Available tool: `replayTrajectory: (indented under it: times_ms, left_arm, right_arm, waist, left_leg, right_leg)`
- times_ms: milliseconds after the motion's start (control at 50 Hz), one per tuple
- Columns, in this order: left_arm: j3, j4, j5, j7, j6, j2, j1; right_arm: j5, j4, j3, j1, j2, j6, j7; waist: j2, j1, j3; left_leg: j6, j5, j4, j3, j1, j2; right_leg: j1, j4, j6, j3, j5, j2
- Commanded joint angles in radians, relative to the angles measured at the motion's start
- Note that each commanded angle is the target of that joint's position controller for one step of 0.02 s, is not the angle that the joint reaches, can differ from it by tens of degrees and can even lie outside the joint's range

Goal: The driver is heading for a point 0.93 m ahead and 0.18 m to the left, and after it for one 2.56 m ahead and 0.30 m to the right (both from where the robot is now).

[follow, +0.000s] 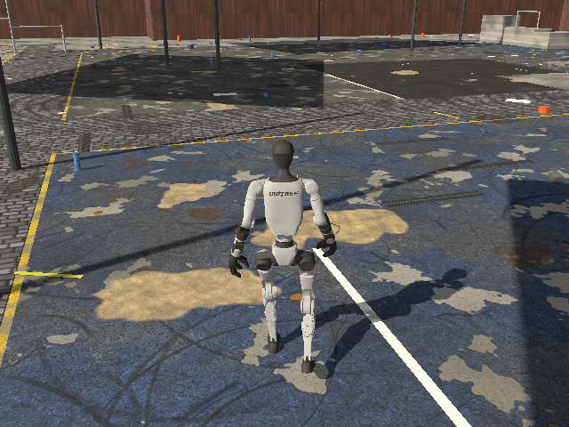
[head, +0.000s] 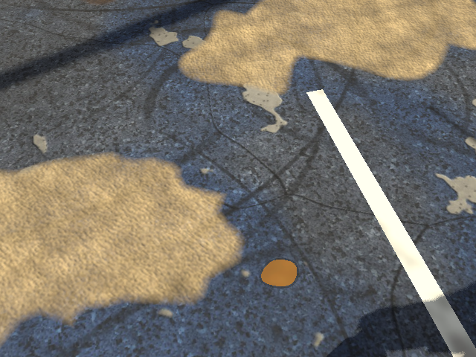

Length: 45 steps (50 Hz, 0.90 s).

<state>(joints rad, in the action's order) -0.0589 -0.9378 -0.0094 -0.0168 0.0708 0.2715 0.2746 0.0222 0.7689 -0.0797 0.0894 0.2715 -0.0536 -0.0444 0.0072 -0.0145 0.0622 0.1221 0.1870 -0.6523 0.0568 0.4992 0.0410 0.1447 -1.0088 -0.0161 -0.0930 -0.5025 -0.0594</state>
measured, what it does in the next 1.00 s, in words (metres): walks ahead, turning left: right foot, then left foot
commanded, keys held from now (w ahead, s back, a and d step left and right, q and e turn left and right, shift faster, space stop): w+q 0.70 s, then w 0.30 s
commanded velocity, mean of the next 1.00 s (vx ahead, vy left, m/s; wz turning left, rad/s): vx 0.50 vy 0.00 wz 0.51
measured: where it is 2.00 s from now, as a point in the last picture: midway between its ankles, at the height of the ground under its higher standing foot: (156, 173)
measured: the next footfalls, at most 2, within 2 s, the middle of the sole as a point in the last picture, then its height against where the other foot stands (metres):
right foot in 0.44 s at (284, 351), level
left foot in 0.94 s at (152, 301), level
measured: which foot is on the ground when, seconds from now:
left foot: down 0.00-0.44, up 0.46-0.92, down 0.94-1.00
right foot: up 0.00-0.42, down 0.44-0.96, up 0.98-1.00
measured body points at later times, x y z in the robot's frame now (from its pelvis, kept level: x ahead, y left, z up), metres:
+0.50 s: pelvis +0.30 -0.02 +0.01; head +0.32 -0.01 +0.46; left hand +0.43 +0.28 -0.07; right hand +0.41 -0.29 -0.11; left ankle +0.11 +0.06 -0.66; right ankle +0.41 -0.10 -0.72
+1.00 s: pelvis +0.52 +0.12 +0.01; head +0.55 +0.15 +0.45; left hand +0.37 +0.37 -0.13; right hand +0.83 +0.03 -0.06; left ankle +0.55 +0.25 -0.72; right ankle +0.43 -0.10 -0.67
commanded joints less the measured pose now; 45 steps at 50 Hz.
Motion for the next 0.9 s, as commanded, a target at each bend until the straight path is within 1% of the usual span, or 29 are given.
replayTrajectory:
  times_ms: [20, 40, 60, 80, 120, 140, 180, 240, 280, 320, 380, 400, 420, 440, 460, 480, 500, 520, 540, 560, 580, 600, 620, 660, 720, 780, 840, 880, 900]
  left_arm:
    - [-0.012, 0.160, -0.038, 0.021, 0.092, 0.125, -0.116]
    - [-0.017, 0.145, -0.015, 0.012, 0.092, 0.123, -0.111]
    - [-0.028, 0.139, 0.004, 0.006, 0.080, 0.136, -0.095]
    - [-0.032, 0.141, 0.010, 0.006, 0.065, 0.135, -0.082]
    - [-0.030, 0.154, 0.021, 0.004, 0.043, 0.107, -0.082]
    - [-0.028, 0.166, 0.025, 0.001, 0.036, 0.098, -0.108]
    - [-0.022, 0.198, 0.026, -0.001, 0.033, 0.083, -0.191]
    - [-0.011, 0.232, 0.017, 0.010, 0.041, 0.059, -0.295]
    - [-0.010, 0.255, 0.007, 0.018, 0.047, 0.066, -0.347]
    - [-0.014, 0.273, 0.002, 0.028, 0.055, 0.087, -0.371]
    - [-0.026, 0.276, 0.000, 0.039, 0.072, 0.123, -0.337]
    - [-0.033, 0.262, 0.000, 0.038, 0.077, 0.134, -0.280]
    - [-0.047, 0.238, 0.009, 0.033, 0.083, 0.161, -0.177]
    - [-0.061, 0.223, 0.026, 0.025, 0.085, 0.210, -0.025]
    - [-0.081, 0.195, 0.040, 0.023, 0.070, 0.285, 0.087]
    - [-0.065, 0.196, 0.010, 0.029, 0.064, 0.212, 0.082]
    - [-0.045, 0.215, 0.004, 0.026, 0.056, 0.134, 0.031]
    - [-0.036, 0.222, 0.013, 0.024, 0.046, 0.113, -0.019]
    - [-0.031, 0.215, 0.020, 0.024, 0.041, 0.100, -0.054]
    - [-0.023, 0.210, 0.026, 0.023, 0.042, 0.083, -0.069]
    - [-0.024, 0.204, 0.025, 0.023, 0.044, 0.082, -0.075]
    - [-0.026, 0.196, 0.019, 0.024, 0.048, 0.086, -0.071]
    - [-0.031, 0.188, 0.014, 0.025, 0.053, 0.098, -0.067]
    - [-0.042, 0.176, 0.013, 0.023, 0.055, 0.128, -0.060]
    - [-0.048, 0.163, 0.012, 0.020, 0.048, 0.149, -0.049]
    - [-0.047, 0.140, 0.003, 0.021, 0.038, 0.164, -0.007]
    - [-0.053, 0.108, -0.015, 0.025, 0.023, 0.192, 0.048]
    - [-0.056, 0.090, -0.026, 0.024, 0.009, 0.211, 0.060]
    - [-0.058, 0.085, -0.029, 0.021, 0.003, 0.224, 0.054]
  right_arm:
    - [-0.008, 0.000, -0.050, 0.266, 0.174, -0.018, 0.013]
    - [-0.004, -0.019, -0.039, 0.186, 0.140, -0.022, 0.013]
    - [-0.009, -0.037, -0.029, 0.134, 0.110, -0.023, 0.015]
    - [-0.015, -0.048, -0.025, 0.116, 0.102, -0.022, 0.019]
    - [-0.010, -0.050, -0.030, 0.131, 0.126, -0.025, 0.030]
    - [-0.009, -0.048, -0.035, 0.149, 0.143, -0.026, 0.037]
    - [-0.006, -0.042, -0.040, 0.186, 0.162, -0.023, 0.051]
    - [-0.001, -0.036, -0.039, 0.225, 0.159, -0.012, 0.060]
    - [0.001, -0.027, -0.040, 0.254, 0.162, -0.008, 0.061]
    - [0.005, -0.018, -0.038, 0.278, 0.155, -0.003, 0.063]
    - [0.001, -0.023, -0.040, 0.274, 0.156, 0.007, 0.072]
    - [0.000, -0.030, -0.039, 0.260, 0.152, 0.011, 0.073]
    - [-0.002, -0.042, -0.030, 0.243, 0.127, 0.011, 0.070]
    - [-0.015, -0.065, -0.009, 0.232, 0.077, 0.007, 0.064]
    - [0.008, -0.089, 0.008, 0.367, 0.014, -0.003, 0.065]
    - [0.021, -0.077, 0.002, 0.397, 0.100, -0.007, 0.066]
    - [0.019, -0.078, -0.016, 0.306, 0.167, -0.001, 0.064]
    - [0.008, -0.092, -0.019, 0.234, 0.170, 0.004, 0.065]
    - [-0.003, -0.108, -0.022, 0.190, 0.156, 0.004, 0.063]
    - [-0.002, -0.113, -0.025, 0.187, 0.139, 0.008, 0.058]
    - [0.007, -0.115, -0.022, 0.201, 0.116, 0.015, 0.053]
    - [0.010, -0.121, -0.017, 0.202, 0.093, 0.021, 0.050]
    - [0.009, -0.133, -0.014, 0.188, 0.080, 0.027, 0.049]
    - [0.002, -0.158, -0.009, 0.150, 0.070, 0.031, 0.047]
    - [0.001, -0.174, -0.002, 0.096, 0.058, 0.025, 0.035]
    - [-0.002, -0.196, 0.013, -0.003, 0.031, 0.010, 0.019]
    - [0.002, -0.229, 0.017, -0.085, 0.039, 0.005, 0.005]
    - [-0.002, -0.243, 0.010, -0.096, 0.060, 0.003, -0.001]
    - [-0.006, -0.240, 0.001, -0.066, 0.079, 0.003, -0.001]
  waist:
    - [0.056, 0.115, -0.230]
    - [-0.016, 0.063, -0.160]
    - [-0.009, 0.026, -0.128]
    - [0.008, 0.003, -0.120]
    - [0.018, -0.009, -0.107]
    - [0.020, -0.005, -0.096]
    - [0.032, 0.021, -0.073]
    - [0.070, 0.066, -0.061]
    - [0.084, 0.088, -0.054]
    - [0.088, 0.094, -0.054]
    - [0.115, 0.064, -0.062]
    - [0.130, 0.032, -0.078]
    - [0.122, -0.021, -0.139]
    - [0.046, -0.088, -0.277]
    - [-0.260, -0.042, -0.406]
    - [-0.289, -0.043, -0.389]
    - [-0.170, -0.068, -0.249]
    - [-0.089, -0.061, -0.161]
    - [-0.071, -0.041, -0.096]
    - [-0.089, -0.018, -0.075]
    - [-0.113, -0.005, -0.067]
    - [-0.119, -0.001, -0.065]
    - [-0.113, 0.001, -0.056]
    - [-0.090, 0.000, -0.049]
    - [-0.071, -0.016, -0.048]
    - [-0.058, -0.052, -0.021]
    - [-0.064, -0.068, 0.013]
    - [-0.082, -0.048, 0.013]
    - [-0.099, -0.018, -0.014]
  left_leg:
    - [0.231, 0.023, 0.366, -0.647, -0.740, -0.321]
    - [0.197, -0.075, 0.371, -0.530, -0.578, -0.274]
    - [0.179, -0.162, 0.390, -0.454, -0.459, -0.239]
    - [0.175, -0.201, 0.412, -0.424, -0.389, -0.217]
    - [0.181, -0.289, 0.432, -0.370, -0.315, -0.196]
    - [0.178, -0.314, 0.438, -0.346, -0.293, -0.184]
    - [0.155, -0.307, 0.438, -0.315, -0.274, -0.157]
    - [0.107, -0.199, 0.421, -0.293, -0.255, -0.117]
    - [0.093, -0.148, 0.410, -0.326, -0.264, -0.129]
    - [0.088, -0.127, 0.360, -0.378, -0.323, -0.153]
    - [0.073, -0.153, 0.268, -0.465, -0.402, -0.189]
    - [0.062, -0.194, 0.226, -0.475, -0.403, -0.180]
    - [0.034, -0.255, 0.122, -0.450, -0.376, -0.131]
    - [-0.002, -0.170, -0.131, -0.378, -0.258, -0.071]
    - [-0.078, 0.291, -0.468, -0.242, 0.110, 0.082]
    - [-0.091, 0.405, -0.632, -0.254, 0.262, 0.010]
    - [-0.100, 0.314, -0.680, -0.250, 0.305, -0.036]
    - [-0.106, 0.236, -0.665, -0.210, 0.278, -0.073]
    - [-0.106, 0.185, -0.617, -0.202, 0.254, -0.101]
    - [-0.102, 0.155, -0.579, -0.200, 0.211, -0.129]
    - [-0.102, 0.140, -0.553, -0.186, 0.181, -0.142]
    - [-0.105, 0.134, -0.530, -0.172, 0.176, -0.150]
    - [-0.110, 0.120, -0.502, -0.165, 0.187, -0.158]
    - [-0.121, 0.062, -0.427, -0.162, 0.224, -0.168]
    - [-0.122, -0.087, -0.274, -0.143, 0.215, -0.166]
    - [-0.108, -0.182, -0.092, -0.092, 0.148, -0.135]
    - [-0.087, -0.142, 0.011, -0.060, 0.137, -0.114]
    - [-0.059, -0.055, 0.058, -0.039, 0.110, -0.093]
    - [-0.040, -0.018, 0.083, -0.018, 0.041, -0.066]
  right_leg:
    - [0.687, -0.346, 0.046, 0.181, 0.061, 0.009]
    - [0.619, -0.255, 0.041, 0.176, 0.126, -0.033]
    - [0.538, -0.183, 0.031, 0.176, 0.167, -0.060]
    - [0.480, -0.148, 0.019, 0.177, 0.190, -0.070]
    - [0.453, -0.063, -0.014, 0.156, 0.228, -0.065]
    - [0.461, -0.008, -0.029, 0.147, 0.272, -0.057]
    - [0.479, 0.143, -0.050, 0.140, 0.390, -0.035]
    - [0.419, 0.372, -0.048, 0.135, 0.564, 0.015]
    - [0.385, 0.449, -0.043, 0.135, 0.610, 0.039]
    - [0.384, 0.500, -0.029, 0.157, 0.589, 0.047]
    - [0.336, 0.544, 0.004, 0.172, 0.472, 0.054]
    - [0.264, 0.567, 0.023, 0.157, 0.449, 0.060]
    - [0.103, 0.594, 0.056, 0.153, 0.463, 0.048]
    - [-0.161, 0.559, 0.119, 0.282, 0.426, -0.097]
    - [-0.513, 0.624, 0.277, 0.721, 0.250, -0.328]
    - [-0.520, 0.683, 0.295, 0.905, 0.043, -0.382]
    - [-0.401, 0.703, 0.248, 0.748, 0.020, -0.336]
    - [-0.264, 0.716, 0.210, 0.592, 0.127, -0.287]
    - [-0.152, 0.742, 0.198, 0.496, 0.238, -0.247]
    - [-0.086, 0.767, 0.184, 0.414, 0.315, -0.214]
    - [-0.047, 0.793, 0.182, 0.355, 0.348, -0.196]
    - [-0.029, 0.815, 0.192, 0.314, 0.380, -0.193]
    - [-0.021, 0.834, 0.203, 0.278, 0.414, -0.197]
    - [-0.032, 0.857, 0.219, 0.220, 0.480, -0.211]
    - [-0.058, 0.864, 0.206, 0.114, 0.554, -0.193]
    - [-0.061, 0.867, 0.190, 0.039, 0.563, -0.174]
    - [-0.132, 0.855, 0.186, 0.034, 0.576, -0.210]
    - [-0.195, 0.806, 0.176, 0.031, 0.696, -0.238]
    - [-0.212, 0.745, 0.164, 0.016, 0.855, -0.238]
Keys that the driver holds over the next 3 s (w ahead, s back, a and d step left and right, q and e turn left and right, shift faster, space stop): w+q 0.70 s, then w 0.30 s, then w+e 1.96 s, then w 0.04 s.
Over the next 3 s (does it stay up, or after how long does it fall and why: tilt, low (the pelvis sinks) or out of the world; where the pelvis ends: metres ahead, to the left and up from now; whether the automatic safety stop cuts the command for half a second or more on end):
stays up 1.59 0.20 0.01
